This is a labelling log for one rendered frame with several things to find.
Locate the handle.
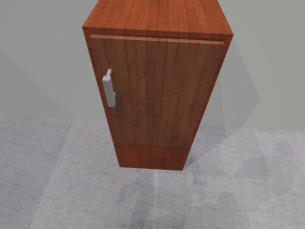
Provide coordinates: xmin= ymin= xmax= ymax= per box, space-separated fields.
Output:
xmin=102 ymin=69 xmax=116 ymax=107

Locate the cupboard door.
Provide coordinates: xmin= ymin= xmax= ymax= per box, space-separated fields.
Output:
xmin=90 ymin=34 xmax=225 ymax=147

